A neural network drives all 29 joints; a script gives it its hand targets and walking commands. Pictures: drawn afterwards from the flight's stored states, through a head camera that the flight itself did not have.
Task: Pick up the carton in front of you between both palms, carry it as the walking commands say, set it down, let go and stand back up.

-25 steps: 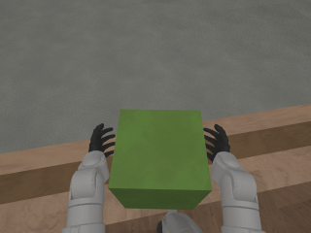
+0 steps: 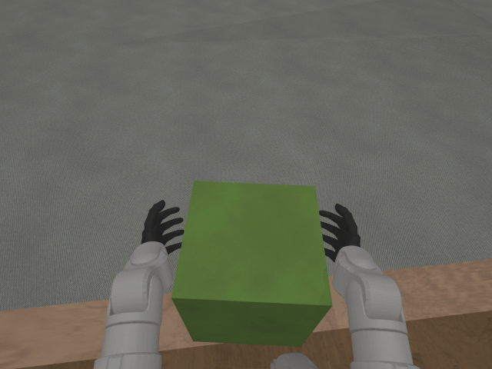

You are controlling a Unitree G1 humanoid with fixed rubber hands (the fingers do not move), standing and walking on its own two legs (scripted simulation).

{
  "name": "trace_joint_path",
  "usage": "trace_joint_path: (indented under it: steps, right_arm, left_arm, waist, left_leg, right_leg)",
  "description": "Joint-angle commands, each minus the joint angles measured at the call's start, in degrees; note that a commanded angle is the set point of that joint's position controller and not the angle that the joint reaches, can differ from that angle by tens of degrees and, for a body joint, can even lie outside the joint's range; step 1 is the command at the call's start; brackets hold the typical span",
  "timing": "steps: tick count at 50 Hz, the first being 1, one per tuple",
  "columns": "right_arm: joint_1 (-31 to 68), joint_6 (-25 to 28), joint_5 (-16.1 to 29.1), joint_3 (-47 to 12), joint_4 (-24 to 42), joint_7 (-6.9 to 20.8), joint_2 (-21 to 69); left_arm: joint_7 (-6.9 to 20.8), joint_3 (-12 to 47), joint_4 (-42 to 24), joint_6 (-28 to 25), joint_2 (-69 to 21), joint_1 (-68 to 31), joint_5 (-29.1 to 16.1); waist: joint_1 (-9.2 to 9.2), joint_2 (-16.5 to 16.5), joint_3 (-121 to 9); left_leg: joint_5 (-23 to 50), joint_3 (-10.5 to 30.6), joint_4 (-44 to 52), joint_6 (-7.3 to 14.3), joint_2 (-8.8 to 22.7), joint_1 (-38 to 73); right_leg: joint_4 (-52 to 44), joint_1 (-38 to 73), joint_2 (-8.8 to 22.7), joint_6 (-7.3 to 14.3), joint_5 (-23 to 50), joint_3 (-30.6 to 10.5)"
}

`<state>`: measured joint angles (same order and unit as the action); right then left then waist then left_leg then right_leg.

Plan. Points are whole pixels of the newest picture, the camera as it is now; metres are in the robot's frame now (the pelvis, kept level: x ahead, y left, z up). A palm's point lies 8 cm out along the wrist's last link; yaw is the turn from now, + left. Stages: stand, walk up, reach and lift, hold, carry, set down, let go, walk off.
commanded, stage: carry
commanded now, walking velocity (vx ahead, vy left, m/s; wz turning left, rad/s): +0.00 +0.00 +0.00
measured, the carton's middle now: (250, 268) +0.31 -0.03 -0.04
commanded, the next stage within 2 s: none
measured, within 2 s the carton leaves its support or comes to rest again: neither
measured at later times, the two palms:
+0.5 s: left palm (164, 151) +0.67 +0.17 -0.06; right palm (274, 146) +0.70 -0.13 -0.08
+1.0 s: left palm (189, 113) +1.09 +0.14 -0.23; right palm (264, 108) +1.08 -0.16 -0.22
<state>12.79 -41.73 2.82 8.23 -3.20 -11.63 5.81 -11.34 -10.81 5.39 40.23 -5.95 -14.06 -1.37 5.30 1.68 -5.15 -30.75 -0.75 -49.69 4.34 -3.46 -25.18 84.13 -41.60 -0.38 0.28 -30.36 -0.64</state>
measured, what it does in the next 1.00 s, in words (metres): goes down: right foot 0.12 m lower, then left foot 0.12 m lower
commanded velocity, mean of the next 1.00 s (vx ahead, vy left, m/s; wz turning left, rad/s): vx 0.00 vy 0.00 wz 0.00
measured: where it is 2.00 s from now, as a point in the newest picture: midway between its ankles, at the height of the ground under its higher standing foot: (232, 239)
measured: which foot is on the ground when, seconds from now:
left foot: down 0.00-0.22, up 0.24-0.62, down 0.64-1.00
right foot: up 0.00-0.20, down 0.22-0.64, up 0.66-1.00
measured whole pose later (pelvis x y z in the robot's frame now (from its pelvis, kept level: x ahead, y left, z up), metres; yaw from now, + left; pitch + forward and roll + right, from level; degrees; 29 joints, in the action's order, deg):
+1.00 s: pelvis +0.78 -0.01 -0.29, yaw +0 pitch +2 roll +2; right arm 19.0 -46.0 1.9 7.5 -3.0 -10.3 6.4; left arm -8.8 -13.5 -1.7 45.9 -7.2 -14.2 2.8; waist 4.6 -2.9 -1.0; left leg -34.0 -2.1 -62.6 2.8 -5.5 -14.2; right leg 26.8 -31.1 2.0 3.2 22.4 4.2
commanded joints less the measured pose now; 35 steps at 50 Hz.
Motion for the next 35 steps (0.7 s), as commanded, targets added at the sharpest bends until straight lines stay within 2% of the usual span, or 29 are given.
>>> trace_joint_path:
  steps: [1,2,3,4,5,6,7,8,9,10,11,12,13,14,15,16,17,19,21,24,27,28,29,30,31,32,33,34,35]
  right_arm:
    - [32.0,2.4,14.5,-38.2,11.1,5.7,43.9]
    - [36.0,2.5,15.6,-38.4,11.6,5.9,44.4]
    - [37.8,2.6,16.4,-39.5,11.7,5.9,44.7]
    - [36.7,2.5,16.1,-38.9,10.7,5.5,42.6]
    - [34.1,2.1,15.0,-38.0,9.1,5.1,41.6]
    - [31.8,1.3,13.0,-37.5,7.2,4.7,40.2]
    - [31.0,0.8,11.5,-36.5,6.3,4.3,39.9]
    - [29.7,-0.2,11.0,-35.6,6.4,3.9,39.4]
    - [30.2,-0.8,9.6,-33.7,6.7,2.9,38.0]
    - [25.6,-1.9,7.8,-31.0,5.5,1.5,34.3]
    - [23.5,-2.7,5.9,-28.5,5.7,0.5,31.9]
    - [24.7,-3.5,4.2,-25.3,6.9,-0.4,30.7]
    - [22.7,-4.3,1.9,-21.9,5.0,-1.4,28.8]
    - [21.2,-4.2,0.6,-19.2,5.7,-1.6,28.1]
    - [23.2,-3.9,0.3,-18.3,6.4,-1.4,28.8]
    - [26.9,-3.6,1.5,-19.7,7.8,-0.9,30.6]
    - [30.9,-3.3,2.0,-21.2,8.0,-0.4,32.6]
    - [36.8,-2.5,2.5,-23.6,9.4,0.3,36.9]
    - [37.9,-1.7,2.1,-25.1,9.5,0.6,38.2]
    - [37.0,-2.1,2.6,-26.8,10.0,1.1,38.9]
    - [32.1,-3.9,2.8,-27.7,8.9,1.1,39.4]
    - [30.7,-4.6,2.7,-27.4,7.0,1.0,37.7]
    - [28.0,-5.2,2.4,-26.9,5.8,0.8,36.4]
    - [28.3,-5.6,2.5,-26.7,5.8,0.6,35.1]
    - [28.3,-5.9,2.3,-26.3,4.5,0.2,33.7]
    - [27.8,-6.4,3.1,-26.5,3.6,-0.1,33.4]
    - [31.6,-6.4,5.7,-28.7,5.3,-0.1,35.7]
    - [34.0,-6.3,7.7,-30.5,6.4,0.3,37.7]
    - [36.3,-5.9,9.4,-33.2,7.6,1.0,39.6]
  left_arm:
    - [0.1,27.6,-9.0,-1.6,-38.6,-22.8,-0.2]
    - [0.3,27.8,-11.3,-2.1,-38.5,-26.2,-0.6]
    - [0.4,27.6,-11.3,-2.3,-37.2,-26.8,-0.9]
    - [0.6,28.1,-10.3,-2.2,-36.4,-27.0,-0.8]
    - [0.6,27.4,-8.6,-1.9,-36.1,-24.9,-0.5]
    - [0.7,27.2,-7.9,-1.4,-35.4,-23.1,0.1]
    - [0.9,28.0,-9.6,-0.8,-34.7,-23.4,-0.5]
    - [0.6,29.0,-11.7,0.0,-32.5,-24.7,-1.6]
    - [0.1,28.5,-10.4,0.9,-30.4,-23.6,-2.7]
    - [-0.6,28.2,-8.6,1.8,-27.3,-20.0,-3.0]
    - [-1.3,29.9,-10.4,2.3,-25.6,-20.8,-4.4]
    - [-1.4,31.7,-13.5,3.6,-28.5,-23.6,-6.2]
    - [-0.8,32.6,-13.4,5.2,-30.4,-25.9,-8.9]
    - [0.1,34.2,-14.6,5.5,-32.5,-30.1,-12.4]
    - [1.1,35.5,-13.6,5.7,-35.1,-32.2,-13.8]
    - [2.1,37.2,-13.0,6.0,-37.5,-34.2,-15.4]
    - [3.0,38.1,-11.0,6.3,-40.0,-35.7,-15.9]
    - [4.3,39.3,-9.2,6.0,-44.1,-35.6,-16.1]
    - [5.4,40.1,-8.3,5.8,-45.4,-36.1,-16.9]
    - [5.5,37.3,-7.0,5.1,-44.5,-32.6,-14.7]
    - [4.3,36.3,-11.4,5.3,-41.5,-33.2,-13.0]
    - [3.7,35.6,-10.7,5.7,-39.4,-32.8,-12.0]
    - [3.1,34.2,-9.3,6.2,-38.1,-30.2,-10.3]
    - [2.3,33.0,-9.4,6.7,-36.9,-30.7,-9.4]
    - [1.7,31.5,-9.5,7.4,-36.0,-30.9,-8.0]
    - [0.9,30.1,-7.8,8.2,-34.4,-27.5,-5.8]
    - [0.3,27.4,-7.9,8.2,-34.1,-26.1,-3.8]
    - [-0.1,25.1,-5.7,8.5,-34.6,-24.8,-1.9]
    - [0.0,23.0,-1.8,8.4,-35.1,-20.8,-0.1]
  waist:
    - [0.84,8.8,-17.8]
    - [0.2,6.7,-18.5]
    - [-1.04,4.9,-17.4]
    - [0.51,0.6,-14.4]
    - [0.4,1.2,-12.0]
    - [-2.36,1.7,-14.1]
    - [-7.19,3.5,-19.1]
    - [-10.76,-2.7,-21.7]
    - [-16.49,-12.0,-20.0]
    - [-14.13,-14.3,-20.3]
    - [-11.22,-14.5,-22.1]
    - [-10.47,-8.6,-19.7]
    - [-8.7,-0.7,-18.4]
    - [-8.58,1.9,-19.4]
    - [-8.5,2.7,-17.3]
    - [-9.57,1.6,-15.2]
    - [-9.28,-0.7,-13.2]
    - [-10.57,-4.4,-12.6]
    - [-11.78,-4.9,-15.3]
    - [-12.56,-5.0,-12.0]
    - [-9.66,-10.5,-14.9]
    - [-7.52,-9.8,-17.9]
    - [-3.17,-6.1,-18.8]
    - [2.33,1.6,-19.6]
    - [4.05,14.2,-18.8]
    - [-0.1,12.2,-19.2]
    - [0.79,6.4,-19.0]
    - [0.56,-0.1,-17.1]
    - [-0.35,-4.1,-13.6]
  left_leg:
    - [65.8,15.1,8.8,6.8,8.8,22.1]
    - [58.4,12.2,5.0,5.7,8.9,21.0]
    - [53.5,8.9,1.3,4.0,7.4,17.1]
    - [42.1,6.3,-1.8,3.2,3.7,15.9]
    - [33.4,5.7,-2.7,2.5,2.3,12.1]
    - [35.2,6.8,-6.8,2.3,2.9,9.1]
    - [45.4,6.8,-14.8,2.3,5.4,7.0]
    - [38.1,3.0,-30.3,0.9,3.6,4.0]
    - [4.1,-2.2,-47.4,-2.1,-1.5,-8.3]
    - [-10.5,0.9,-54.4,-2.8,-4.6,-21.2]
    - [-8.2,5.5,-55.7,-2.1,-3.3,-27.4]
    - [-5.8,5.6,-49.7,-1.6,-1.5,-28.3]
    - [-7.5,4.9,-42.2,-1.7,0.7,-30.0]
    - [-2.9,7.4,-37.3,-0.7,4.4,-26.2]
    - [-2.1,7.3,-32.7,-0.9,4.9,-23.5]
    - [4.0,6.5,-26.1,-1.5,4.7,-22.0]
    - [8.2,6.9,-20.6,-2.1,5.3,-20.9]
    - [19.3,3.5,-11.2,-3.3,5.4,-16.6]
    - [39.2,2.1,-6.1,-2.0,5.9,-16.9]
    - [51.2,-5.0,14.5,-2.2,1.6,-5.1]
    - [52.9,-7.9,15.4,-1.7,-0.7,10.2]
    - [59.6,-8.6,12.9,-1.3,-0.4,14.9]
    - [53.7,-7.3,18.5,-0.1,0.0,22.5]
    - [48.8,-4.2,21.6,2.2,2.2,31.2]
    - [63.5,11.5,19.7,8.0,12.6,40.9]
    - [65.5,27.7,13.6,12.8,21.0,46.2]
    - [46.2,36.3,15.6,16.3,23.7,43.1]
    - [41.9,35.5,14.4,16.9,21.7,39.0]
    - [43.3,32.7,13.6,14.9,19.3,34.0]
  right_leg:
    - [-34.4,4.3,-2.4,0.5,19.3,5.6]
    - [-32.7,7.0,-1.5,1.5,32.0,5.3]
    - [-37.6,12.9,-2.1,2.5,35.7,7.6]
    - [-48.5,14.2,-1.9,2.2,46.7,9.0]
    - [-58.6,20.6,-2.3,1.8,53.3,7.5]
    - [-60.1,30.7,-2.5,1.8,55.6,7.1]
    - [-55.2,40.9,-1.8,2.4,51.5,7.5]
    - [-57.3,47.5,0.4,4.9,48.5,5.9]
    - [-54.3,55.5,5.1,8.5,59.0,2.0]
    - [-45.5,62.4,12.6,13.7,73.9,-13.3]
    - [-46.5,61.3,19.2,19.6,55.3,-31.9]
    - [-51.2,53.9,21.3,21.9,35.1,-38.6]
    - [-51.4,50.1,19.9,19.3,25.3,-37.1]
    - [-50.8,45.2,20.8,20.9,23.8,-36.8]
    - [-52.3,37.8,19.9,20.8,24.7,-37.0]
    - [-53.3,32.4,17.1,19.4,22.8,-33.4]
    - [-53.3,29.7,15.9,18.6,25.9,-32.5]
    - [-52.0,28.8,12.6,16.6,31.9,-24.7]
    - [-43.3,33.3,7.4,12.4,33.8,-14.0]
    - [-39.4,26.0,0.9,9.5,26.6,-5.9]
    - [-29.1,21.5,1.2,9.3,28.9,-1.4]
    - [-20.4,22.3,1.7,7.2,29.4,1.6]
    - [-13.7,19.0,1.1,4.5,35.6,3.8]
    - [-0.1,13.0,0.1,2.0,32.8,4.8]
    - [14.2,-2.0,-5.8,-1.6,-2.2,6.2]
    - [16.2,-15.3,-6.3,-1.0,-7.6,1.3]
    - [12.8,-20.6,-2.4,0.9,-2.9,-2.8]
    - [5.0,-19.9,1.3,2.8,-3.1,-6.3]
    - [-2.2,-18.3,3.2,2.0,-0.9,-5.2]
